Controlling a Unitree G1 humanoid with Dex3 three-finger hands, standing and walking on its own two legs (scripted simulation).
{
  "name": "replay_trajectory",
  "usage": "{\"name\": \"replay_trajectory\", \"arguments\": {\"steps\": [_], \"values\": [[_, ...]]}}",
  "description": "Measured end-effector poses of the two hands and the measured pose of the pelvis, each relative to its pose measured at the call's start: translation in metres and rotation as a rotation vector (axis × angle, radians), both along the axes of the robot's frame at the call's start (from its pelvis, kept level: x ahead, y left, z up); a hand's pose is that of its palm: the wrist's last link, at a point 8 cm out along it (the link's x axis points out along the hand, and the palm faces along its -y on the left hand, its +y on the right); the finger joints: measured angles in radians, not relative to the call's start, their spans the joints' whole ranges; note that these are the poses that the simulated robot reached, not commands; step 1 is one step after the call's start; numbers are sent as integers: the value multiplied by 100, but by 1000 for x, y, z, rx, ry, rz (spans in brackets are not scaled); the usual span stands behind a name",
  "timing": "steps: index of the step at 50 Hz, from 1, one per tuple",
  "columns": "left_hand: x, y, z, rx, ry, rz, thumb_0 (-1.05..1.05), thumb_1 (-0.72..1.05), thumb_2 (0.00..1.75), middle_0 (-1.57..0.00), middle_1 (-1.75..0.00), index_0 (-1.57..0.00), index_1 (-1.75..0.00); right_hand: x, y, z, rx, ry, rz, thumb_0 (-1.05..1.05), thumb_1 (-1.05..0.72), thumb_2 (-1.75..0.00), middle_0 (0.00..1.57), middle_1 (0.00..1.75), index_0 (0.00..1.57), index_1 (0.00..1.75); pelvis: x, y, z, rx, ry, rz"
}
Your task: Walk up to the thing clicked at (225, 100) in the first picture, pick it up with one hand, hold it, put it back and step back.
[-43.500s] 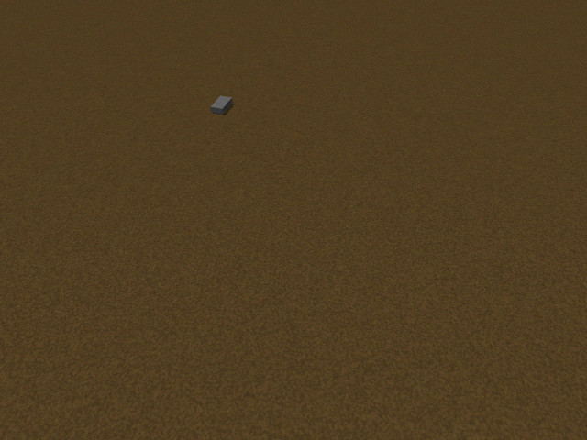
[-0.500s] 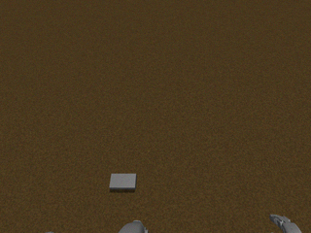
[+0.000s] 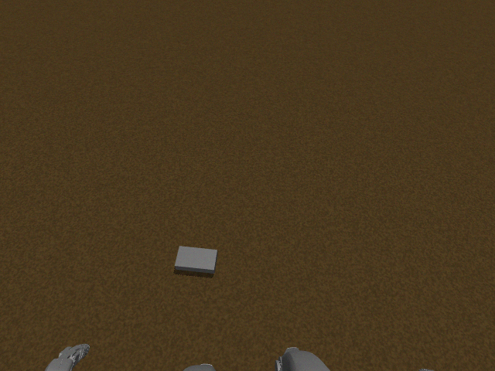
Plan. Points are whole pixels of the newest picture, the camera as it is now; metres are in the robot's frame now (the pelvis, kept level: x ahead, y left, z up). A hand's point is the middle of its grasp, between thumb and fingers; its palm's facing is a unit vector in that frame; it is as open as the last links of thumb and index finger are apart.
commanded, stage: step back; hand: left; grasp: from above
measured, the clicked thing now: (196, 259) +0.59 +0.20 -0.74
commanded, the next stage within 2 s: none
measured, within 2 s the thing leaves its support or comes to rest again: neither
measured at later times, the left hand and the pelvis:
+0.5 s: hand out of the picture -0.10 +0.26 -0.12, palm faces -0.08 -0.90 -0.44, open 7.4 cm; pelvis -0.17 -0.01 +0.01, yaw -7 degrees
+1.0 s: hand out of the picture -0.21 +0.28 -0.15, palm faces -0.06 -0.92 -0.39, open 7.4 cm; pelvis -0.34 +0.02 +0.00, yaw -5 degrees
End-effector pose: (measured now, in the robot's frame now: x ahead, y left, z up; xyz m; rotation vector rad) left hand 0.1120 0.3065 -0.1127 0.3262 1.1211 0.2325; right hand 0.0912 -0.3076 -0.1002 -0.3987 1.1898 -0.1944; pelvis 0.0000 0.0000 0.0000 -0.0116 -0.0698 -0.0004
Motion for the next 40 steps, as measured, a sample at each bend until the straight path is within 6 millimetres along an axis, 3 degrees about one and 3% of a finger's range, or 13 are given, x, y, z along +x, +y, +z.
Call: {"name": "replay_trajectory", "arguments": {"steps": [7,13,18,24,29,32,36,40], "values": [[-49,16,12,15,23,-5,0,90,90,-20,-30,-21,-30,-26,7,21,-14,-64,-7,1,-90,-90,21,30,21,30,-40,5,12,-21,34,-41],[-105,15,6,47,93,-46,0,90,90,-20,-30,-21,-30,-55,2,14,8,-147,-21,1,-90,-90,21,30,21,30,-86,1,3,-4,24,-97],[-154,-1,6,65,110,-68,0,91,90,-20,-30,-21,-30,-102,-15,-11,39,-161,-61,1,-90,-90,21,30,21,30,-131,-8,-9,-27,-5,-111],[-214,-11,29,72,130,-49,0,90,90,-20,-30,-21,-30,-182,-21,-10,75,-52,-132,1,-90,-90,21,30,21,30,-164,-12,9,52,6,-124],[-214,-3,39,94,64,-62,1,90,90,-20,-30,-21,-30,-253,-24,-12,36,61,-150,1,-90,-90,21,30,21,30,-192,-5,11,40,44,-82],[-208,5,35,98,-16,-71,1,90,90,-20,-30,-21,-30,-286,-19,-15,6,131,-132,1,-90,-90,21,30,21,30,-213,2,5,19,45,-41],[-209,19,18,67,-93,-71,0,90,90,-20,-30,-21,-30,-313,-2,-15,-21,152,-104,1,-90,-90,20,30,20,30,-245,14,-6,39,18,-9],[-232,19,11,21,-65,-64,0,90,90,-20,-30,-21,-30,-328,16,0,-7,101,-88,1,-90,-90,21,30,21,30,-270,21,2,7,11,-16]]}}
